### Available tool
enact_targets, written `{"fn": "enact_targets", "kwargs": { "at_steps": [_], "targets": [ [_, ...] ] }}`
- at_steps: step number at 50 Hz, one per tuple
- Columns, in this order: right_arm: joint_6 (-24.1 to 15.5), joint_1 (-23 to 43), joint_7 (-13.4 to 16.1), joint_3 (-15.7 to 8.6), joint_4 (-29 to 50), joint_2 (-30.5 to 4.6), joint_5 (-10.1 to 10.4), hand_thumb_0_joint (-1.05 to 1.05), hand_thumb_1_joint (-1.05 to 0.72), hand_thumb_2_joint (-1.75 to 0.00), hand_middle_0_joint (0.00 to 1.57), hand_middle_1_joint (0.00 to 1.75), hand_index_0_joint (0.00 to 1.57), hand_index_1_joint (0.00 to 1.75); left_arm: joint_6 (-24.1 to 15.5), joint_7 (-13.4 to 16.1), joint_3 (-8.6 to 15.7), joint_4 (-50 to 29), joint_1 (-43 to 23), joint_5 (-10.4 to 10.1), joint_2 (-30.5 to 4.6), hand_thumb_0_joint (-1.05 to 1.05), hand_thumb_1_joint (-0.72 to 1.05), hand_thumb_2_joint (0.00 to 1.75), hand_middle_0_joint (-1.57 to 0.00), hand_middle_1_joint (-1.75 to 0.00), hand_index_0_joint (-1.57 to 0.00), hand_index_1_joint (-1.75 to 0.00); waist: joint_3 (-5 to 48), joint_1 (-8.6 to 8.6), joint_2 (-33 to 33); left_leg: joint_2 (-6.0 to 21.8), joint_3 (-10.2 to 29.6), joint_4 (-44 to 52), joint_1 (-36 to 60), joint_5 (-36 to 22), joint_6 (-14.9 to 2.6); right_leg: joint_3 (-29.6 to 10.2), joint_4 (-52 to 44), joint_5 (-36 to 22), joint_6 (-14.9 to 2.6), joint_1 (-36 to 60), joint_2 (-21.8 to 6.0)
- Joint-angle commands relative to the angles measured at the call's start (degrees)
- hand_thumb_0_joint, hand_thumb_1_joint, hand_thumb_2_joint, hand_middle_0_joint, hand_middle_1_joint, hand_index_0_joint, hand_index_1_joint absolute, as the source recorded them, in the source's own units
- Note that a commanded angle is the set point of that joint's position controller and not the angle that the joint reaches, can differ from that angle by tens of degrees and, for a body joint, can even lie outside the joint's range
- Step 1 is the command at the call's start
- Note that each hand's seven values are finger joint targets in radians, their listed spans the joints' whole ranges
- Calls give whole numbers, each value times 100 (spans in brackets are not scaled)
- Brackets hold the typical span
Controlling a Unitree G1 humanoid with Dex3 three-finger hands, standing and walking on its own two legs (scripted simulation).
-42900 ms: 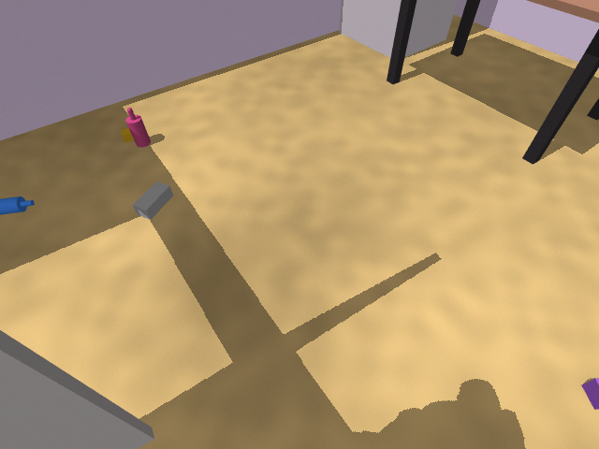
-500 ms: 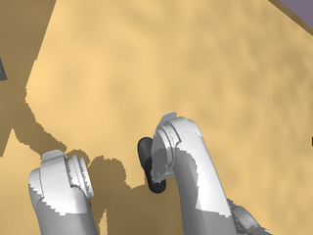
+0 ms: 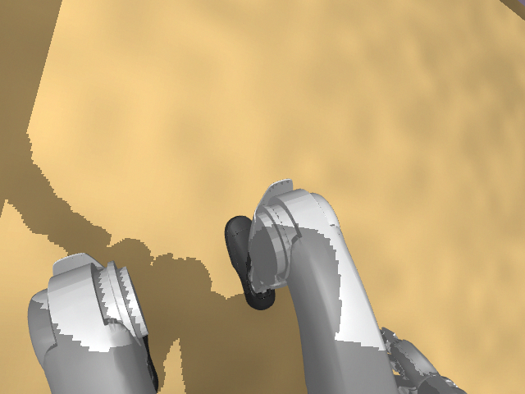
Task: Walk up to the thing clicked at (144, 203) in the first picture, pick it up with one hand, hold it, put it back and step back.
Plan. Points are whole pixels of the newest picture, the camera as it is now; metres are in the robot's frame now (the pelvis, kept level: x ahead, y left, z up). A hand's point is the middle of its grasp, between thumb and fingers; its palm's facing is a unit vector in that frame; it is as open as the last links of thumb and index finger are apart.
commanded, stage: close in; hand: left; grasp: from above
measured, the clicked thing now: out of the picture +0.56 +0.34 -0.30
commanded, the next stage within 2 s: rest palm in 0.28 s
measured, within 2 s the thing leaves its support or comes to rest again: neither
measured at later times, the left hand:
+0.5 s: hand out of the picture +0.54 +0.33 -0.20, palm faces -0.49 -0.11 -0.86, open 14.0 cm
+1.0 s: hand out of the picture +0.54 +0.33 -0.22, palm faces -0.42 -0.10 -0.90, open 14.2 cm
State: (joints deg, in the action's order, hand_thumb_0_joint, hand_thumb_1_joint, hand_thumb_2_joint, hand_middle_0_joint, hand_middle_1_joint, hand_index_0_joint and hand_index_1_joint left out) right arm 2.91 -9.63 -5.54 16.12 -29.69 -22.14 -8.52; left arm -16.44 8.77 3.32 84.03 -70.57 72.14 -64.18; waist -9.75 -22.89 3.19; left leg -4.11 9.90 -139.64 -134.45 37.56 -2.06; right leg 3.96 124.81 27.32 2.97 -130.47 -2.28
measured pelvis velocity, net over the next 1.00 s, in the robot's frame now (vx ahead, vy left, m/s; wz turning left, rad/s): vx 0.01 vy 0.01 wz -0.04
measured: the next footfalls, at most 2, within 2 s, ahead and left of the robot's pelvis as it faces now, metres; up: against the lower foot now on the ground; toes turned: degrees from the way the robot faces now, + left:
none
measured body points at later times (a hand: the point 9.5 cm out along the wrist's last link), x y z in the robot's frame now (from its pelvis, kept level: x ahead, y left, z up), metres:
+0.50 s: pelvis +0.01 +0.01 +0.00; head +0.30 +0.12 +0.32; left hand +0.56 +0.33 -0.15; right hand +0.04 -0.26 -0.05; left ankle +0.08 +0.11 -0.30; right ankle +0.16 -0.15 -0.29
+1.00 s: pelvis +0.01 +0.01 -0.01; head +0.30 +0.12 +0.31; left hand +0.56 +0.33 -0.17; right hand +0.03 -0.26 -0.05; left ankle +0.08 +0.11 -0.30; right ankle +0.16 -0.15 -0.29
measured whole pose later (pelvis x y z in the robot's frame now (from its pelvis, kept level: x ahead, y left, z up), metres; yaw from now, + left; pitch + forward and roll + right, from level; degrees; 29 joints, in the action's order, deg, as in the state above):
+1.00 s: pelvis +0.01 +0.01 -0.01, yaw -2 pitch +32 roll -17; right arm -2.8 -7.8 -6.6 19.6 -32.4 -21.4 -10.7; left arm -15.1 23.7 2.9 94.9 -72.1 76.7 -66.4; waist -9.3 -26.4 4.6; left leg -2.9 10.8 -143.3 -135.2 40.8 -2.8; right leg 4.7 127.0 28.7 3.3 -131.5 -1.3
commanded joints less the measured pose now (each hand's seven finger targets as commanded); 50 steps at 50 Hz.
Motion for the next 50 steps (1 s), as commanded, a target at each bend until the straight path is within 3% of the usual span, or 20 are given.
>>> {"fn": "enact_targets", "kwargs": {
  "at_steps": [1, 3, 5, 7, 10, 12, 16, 19, 20, 24, 25, 29, 32, 35, 40, 42, 44, 46, 48, 50],
  "targets": [
    [2, -1263, 193, -625, -188, -1758, -106, 0, -90, -90, 20, 30, 20, 30, -370, 557, 226, -1537, -2413, 105, -1514, 0, -55, 100, -7, -106, -7, -105, 4502, -400, -3537, 262, -11, 1766, 3888, -890, 354, 675, -689, -163, -531, 1809, 85],
    [-20, -1251, 170, -645, -200, -1715, -119, 0, -90, -90, 20, 30, 20, 30, -325, 745, 243, -1574, -2563, 257, -1549, 0, -56, 102, -8, -105, -7, -105, 4690, -431, -3833, 297, -60, 1814, 3949, -1020, 355, 685, -597, -288, -529, 1815, 104],
    [-41, -1168, 157, -686, -180, -1698, -92, 0, -90, -90, 20, 30, 20, 30, -215, 959, 453, -1754, -2654, 306, -1756, 0, -56, 105, -9, -102, -8, -103, 4957, -327, -3787, 292, -90, 1744, 3894, -1384, 344, 685, -584, -577, -512, 1881, 100],
    [-53, -1215, 120, -703, -220, -1639, -38, 0, -90, -90, 20, 30, 20, 30, -62, 1095, 310, -1303, -2584, 349, -1457, 0, -57, 102, -8, -98, -7, -99, 4932, -429, -3684, 297, -145, 1714, 3791, -1634, 288, 694, -564, -789, -489, 1903, 128],
    [-105, -1276, 52, -699, -338, -1616, -8, 0, -89, -89, 20, 30, 20, 30, 273, 1087, -200, 15, -1838, 362, -553, 0, -53, 98, -7, -101, -7, -100, 3797, -680, -2862, 304, -98, 1684, 3079, -1390, 216, 750, -610, -666, -469, 1378, 149],
    [-132, -1280, 5, -707, -362, -1587, 20, 0, -89, -89, 20, 30, 20, 30, 461, 954, -373, 152, -1752, 374, -406, 0, -51, 97, -7, -103, -9, -101, 3641, -628, -2923, 325, -74, 1757, 3048, -1340, 225, 706, -604, -527, -455, 1258, 125],
    [-58, -1211, -31, -749, -86, -1657, 59, 0, -89, -89, 20, 30, 20, 30, 662, 643, -178, -339, -1773, 319, -917, 0, -50, 94, -7, -107, -10, -104, 4208, -415, -3077, 316, -155, 1819, 3202, -1609, 244, 607, -640, -714, -482, 1865, 83],
    [-6, -1202, 0, -739, 152, -1778, 73, 0, -90, -90, 20, 30, 20, 30, 622, 466, -16, -805, -1932, 123, -1095, 0, -50, 94, -7, -107, -10, -105, 4430, -517, -2890, 299, -153, 1771, 3253, -1744, 235, 593, -654, -854, -499, 2278, 76],
    [8, -1254, 15, -722, 89, -1783, 86, 0, -90, -90, 20, 30, 20, 30, 597, 420, -4, -707, -1836, 61, -1111, 0, -53, 98, -7, -104, -7, -104, 4319, -474, -2796, 276, -149, 1721, 3150, -1654, 217, 593, -670, -772, -516, 2221, 87],
    [10, -1268, 46, -562, 65, -1835, 1, 0, -90, -90, 20, 30, 20, 30, 292, 371, 47, -675, -1722, 42, -1140, 0, -54, 99, -6, -103, -7, -103, 3866, -654, -2746, 250, 38, 1627, 3161, -1505, 280, 663, -677, -525, -532, 1977, 66],
    [23, -1229, 55, -540, 54, -1800, -5, 0, -90, -90, 20, 30, 20, 30, 159, 427, 75, -832, -1845, 66, -1290, 0, -55, 100, -7, -102, -6, -102, 4102, -561, -2832, 277, 28, 1634, 3294, -1447, 281, 676, -638, -487, -523, 2054, 95],
    [2, -1170, 69, -414, 54, -1867, -106, 0, -90, -90, 20, 30, 20, 30, -184, 751, 238, -768, -1862, 222, -1701, 0, -56, 100, -6, -102, -6, -103, 4073, -522, -3253, 291, -6, 1629, 3368, -1359, 314, 694, -602, -458, -536, 2089, 101],
    [-43, -1175, 92, -351, -2, -1834, -157, 0, -89, -90, 20, 30, 20, 30, -337, 1046, 256, -816, -1914, 271, -1745, 0, -56, 101, -6, -101, -6, -101, 4103, -548, -3307, 346, -22, 1618, 3502, -1293, 283, 737, -549, -430, -503, 2015, 142],
    [-137, -1093, 105, -328, -85, -1869, -192, 0, -89, -90, 20, 30, 20, 30, -379, 1307, 133, -409, -1715, 274, -1481, 0, -57, 103, -6, -98, -5, -100, 3873, -704, -3070, 375, 57, 1524, 3451, -1352, 262, 779, -508, -519, -450, 1845, 138],
    [-360, -974, 70, -340, -323, -1838, -205, 0, -89, -90, 20, 30, 20, 30, -202, 1644, -80, 278, -1635, 393, -1234, 0, -56, 103, -8, -96, -6, -98, 3456, -726, -3038, 427, 111, 1561, 3150, -1084, 249, 806, -463, -380, -401, 1501, 147],
    [-434, -989, 58, -338, -376, -1899, -220, 0, -89, -90, 20, 30, 20, 30, -102, 1706, 26, 41, -1817, 482, -1412, 0, -57, 103, -7, -98, -5, -100, 3586, -746, -3344, 472, 183, 1583, 3370, -1423, 323, 800, -396, -513, -383, 1419, 85],
    [-486, -978, 33, -329, -417, -1859, -209, 0, -89, -90, 20, 30, 20, 30, 30, 1737, 53, 165, -1768, 455, -1441, 0, -56, 102, -7, -98, -5, -100, 3683, -713, -3238, 504, 191, 1557, 3386, -1481, 315, 796, -379, -537, -372, 1486, 105],
    [-516, -1002, 7, -251, -512, -1812, -211, 0, -89, -90, 20, 30, 20, 30, 135, 1723, -18, 430, -1630, 363, -1252, 0, -55, 101, -7, -99, -6, -100, 3461, -795, -3013, 489, 185, 1487, 3070, -1293, 290, 785, -407, -418, -372, 1488, 100],
    [-556, -976, 7, -284, -454, -1879, -197, 0, -89, -90, 20, 30, 20, 30, 200, 1687, 16, 298, -1725, 311, -1377, 0, -55, 101, -7, -99, -6, -100, 3594, -783, -2943, 474, 149, 1461, 2944, -1166, 249, 764, -428, -411, -368, 1654, 119],
    [-606, -870, 31, -323, -299, -1967, -185, 0, -89, -90, 20, 30, 20, 30, 261, 1685, 152, 128, -1853, 327, -1730, 0, -55, 100, -7, -100, -6, -101, 3860, -656, -3037, 459, 67, 1440, 2937, -1287, 239, 751, -384, -587, -392, 1929, 117]
  ]
}}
